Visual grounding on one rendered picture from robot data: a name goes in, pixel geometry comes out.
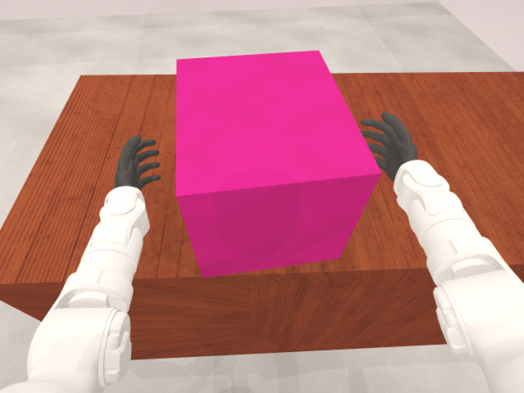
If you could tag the right robot upper arm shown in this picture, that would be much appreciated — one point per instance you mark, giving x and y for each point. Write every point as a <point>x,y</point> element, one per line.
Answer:
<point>483,316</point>

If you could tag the left robot upper arm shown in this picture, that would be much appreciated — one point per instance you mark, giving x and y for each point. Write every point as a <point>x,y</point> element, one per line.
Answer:
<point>78,350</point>

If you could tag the pedestal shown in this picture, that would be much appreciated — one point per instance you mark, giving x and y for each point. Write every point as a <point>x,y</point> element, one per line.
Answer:
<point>469,126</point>

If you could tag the carton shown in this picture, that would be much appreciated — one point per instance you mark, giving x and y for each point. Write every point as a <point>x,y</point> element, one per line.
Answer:
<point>271,167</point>

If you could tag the robot right forearm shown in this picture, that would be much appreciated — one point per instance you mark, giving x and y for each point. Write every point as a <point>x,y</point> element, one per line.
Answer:
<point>451,241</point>

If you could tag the robot left forearm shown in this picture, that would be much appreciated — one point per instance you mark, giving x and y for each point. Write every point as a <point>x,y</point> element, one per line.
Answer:
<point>105,273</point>

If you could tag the robot left hand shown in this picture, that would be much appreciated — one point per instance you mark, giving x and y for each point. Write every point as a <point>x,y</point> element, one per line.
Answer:
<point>128,172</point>

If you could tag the robot right hand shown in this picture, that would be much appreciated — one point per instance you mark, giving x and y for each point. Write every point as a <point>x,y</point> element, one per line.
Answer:
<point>398,149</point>

